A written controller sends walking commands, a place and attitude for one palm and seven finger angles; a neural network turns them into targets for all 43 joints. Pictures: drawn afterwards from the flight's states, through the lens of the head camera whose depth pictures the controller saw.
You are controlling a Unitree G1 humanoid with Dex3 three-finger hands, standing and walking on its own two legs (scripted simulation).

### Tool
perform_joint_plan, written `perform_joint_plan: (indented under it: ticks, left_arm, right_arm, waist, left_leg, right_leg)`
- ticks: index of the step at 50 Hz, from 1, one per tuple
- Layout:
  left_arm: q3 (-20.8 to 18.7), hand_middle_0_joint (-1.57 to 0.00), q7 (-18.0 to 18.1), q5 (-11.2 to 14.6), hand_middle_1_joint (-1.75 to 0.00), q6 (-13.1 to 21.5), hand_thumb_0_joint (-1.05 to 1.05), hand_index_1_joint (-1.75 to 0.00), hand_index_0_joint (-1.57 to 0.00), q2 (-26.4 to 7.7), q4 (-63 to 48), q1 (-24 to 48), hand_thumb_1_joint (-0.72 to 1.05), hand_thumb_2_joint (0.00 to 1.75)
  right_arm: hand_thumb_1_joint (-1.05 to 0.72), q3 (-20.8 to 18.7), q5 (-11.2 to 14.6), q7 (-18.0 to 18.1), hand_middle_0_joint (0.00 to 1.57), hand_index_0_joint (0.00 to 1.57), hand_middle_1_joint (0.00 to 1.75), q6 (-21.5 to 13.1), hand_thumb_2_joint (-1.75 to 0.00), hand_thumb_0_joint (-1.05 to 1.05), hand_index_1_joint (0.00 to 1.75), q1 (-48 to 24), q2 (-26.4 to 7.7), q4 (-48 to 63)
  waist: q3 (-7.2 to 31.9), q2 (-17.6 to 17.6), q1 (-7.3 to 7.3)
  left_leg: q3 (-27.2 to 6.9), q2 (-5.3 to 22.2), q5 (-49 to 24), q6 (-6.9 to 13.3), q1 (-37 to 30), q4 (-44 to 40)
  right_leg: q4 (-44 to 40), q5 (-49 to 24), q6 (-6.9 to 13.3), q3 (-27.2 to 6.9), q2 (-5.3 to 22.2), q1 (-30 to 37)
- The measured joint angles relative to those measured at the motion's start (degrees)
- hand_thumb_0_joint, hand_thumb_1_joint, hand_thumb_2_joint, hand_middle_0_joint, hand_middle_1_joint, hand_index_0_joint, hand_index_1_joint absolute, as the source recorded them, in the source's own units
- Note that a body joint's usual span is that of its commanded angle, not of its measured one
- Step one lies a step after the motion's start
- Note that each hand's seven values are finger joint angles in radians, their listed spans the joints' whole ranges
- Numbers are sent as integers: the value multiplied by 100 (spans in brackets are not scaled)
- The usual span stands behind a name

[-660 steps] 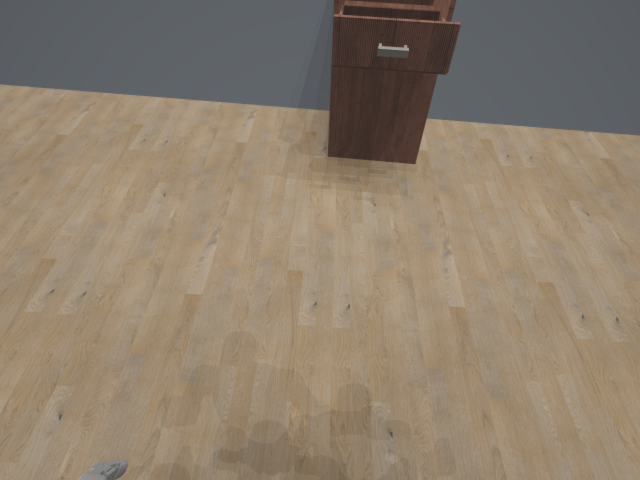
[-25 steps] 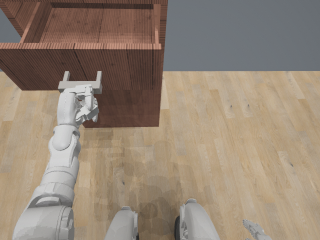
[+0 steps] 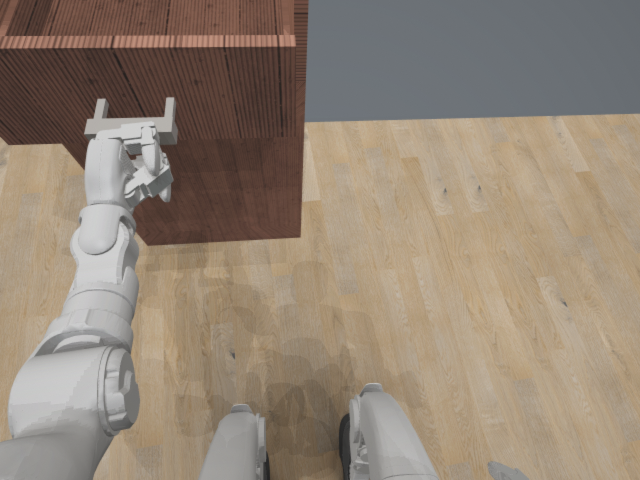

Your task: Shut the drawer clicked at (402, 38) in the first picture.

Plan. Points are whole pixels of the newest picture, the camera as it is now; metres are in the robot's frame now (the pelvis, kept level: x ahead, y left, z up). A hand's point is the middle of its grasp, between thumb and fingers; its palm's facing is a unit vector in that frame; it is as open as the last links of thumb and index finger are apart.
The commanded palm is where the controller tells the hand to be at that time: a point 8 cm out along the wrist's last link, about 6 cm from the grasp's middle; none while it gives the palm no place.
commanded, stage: push the drawer shut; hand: left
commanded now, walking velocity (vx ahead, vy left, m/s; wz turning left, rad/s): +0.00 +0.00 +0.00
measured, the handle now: (134, 118) +0.56 +0.21 +0.04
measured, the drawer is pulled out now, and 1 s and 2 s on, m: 0.12 0.00 0.00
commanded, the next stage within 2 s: pull the fist back off the drawer in 1.28 s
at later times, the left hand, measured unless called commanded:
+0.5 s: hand (165, 125) +0.55 +0.17 +0.04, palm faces +0.00 -1.00 -0.05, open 3.4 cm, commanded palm +0.55 +0.21 +0.04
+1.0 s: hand (164, 91) +0.61 +0.17 +0.04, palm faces +0.00 -1.00 -0.04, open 3.4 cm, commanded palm +0.62 +0.19 +0.04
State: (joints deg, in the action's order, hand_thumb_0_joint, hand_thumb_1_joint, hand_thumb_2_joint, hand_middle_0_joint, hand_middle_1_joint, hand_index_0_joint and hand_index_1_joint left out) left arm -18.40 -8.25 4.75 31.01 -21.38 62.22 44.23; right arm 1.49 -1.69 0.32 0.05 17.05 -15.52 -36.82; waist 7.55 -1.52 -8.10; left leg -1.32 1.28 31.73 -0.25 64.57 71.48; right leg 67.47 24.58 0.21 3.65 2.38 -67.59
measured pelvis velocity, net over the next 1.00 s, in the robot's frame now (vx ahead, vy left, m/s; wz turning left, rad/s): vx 0.00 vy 0.02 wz -0.05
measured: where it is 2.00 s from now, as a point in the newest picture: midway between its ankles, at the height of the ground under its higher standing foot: outside the picture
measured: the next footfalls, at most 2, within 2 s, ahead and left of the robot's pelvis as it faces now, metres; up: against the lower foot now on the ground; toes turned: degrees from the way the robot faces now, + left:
none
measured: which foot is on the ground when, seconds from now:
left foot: down 0.00-1.00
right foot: down 0.00-1.00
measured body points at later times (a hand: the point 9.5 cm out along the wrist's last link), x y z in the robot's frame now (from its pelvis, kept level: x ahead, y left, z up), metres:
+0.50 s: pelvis +0.00 +0.01 -0.01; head +0.17 +0.03 +0.40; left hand +0.54 +0.22 +0.05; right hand -0.01 -0.26 -0.12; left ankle +0.01 +0.12 -0.63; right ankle +0.06 -0.12 -0.63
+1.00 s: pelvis +0.00 +0.02 -0.02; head +0.21 +0.04 +0.38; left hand +0.60 +0.23 +0.05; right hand -0.05 -0.24 -0.11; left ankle +0.01 +0.12 -0.63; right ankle +0.06 -0.12 -0.63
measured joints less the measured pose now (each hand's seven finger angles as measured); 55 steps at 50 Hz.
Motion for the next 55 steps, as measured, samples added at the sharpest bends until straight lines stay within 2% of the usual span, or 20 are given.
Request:
perform_joint_plan:
  ticks: [25,46,55]
  left_arm:
    - [-440,-140,-80,-390,-160,-442,7,-160,-140,-959,903,1460,81,94]
    - [-670,-140,-65,-836,-160,-925,7,-160,-140,-1782,1382,2589,78,92]
    - [-578,-140,-129,-908,-160,-1058,7,-160,-140,-1939,1460,2819,69,94]
  right_arm:
    - [-90,204,-136,-93,20,20,30,199,-90,0,30,264,-21,72]
    - [-90,379,-262,-195,20,20,30,354,-90,0,30,472,30,172]
    - [-90,436,-280,-231,20,20,30,400,-90,0,30,575,90,128]
  waist:
    - [-73,-75,-494]
    - [-129,-150,-903]
    - [-140,-143,-930]
  left_leg:
    - [-74,83,68,64,689,332]
    - [-179,149,155,98,1239,563]
    - [-260,141,143,83,1358,604]
  right_leg:
    - [81,-78,-59,61,-89,-575]
    - [115,-90,-94,153,-161,-1022]
    - [112,-100,-83,226,-157,-1090]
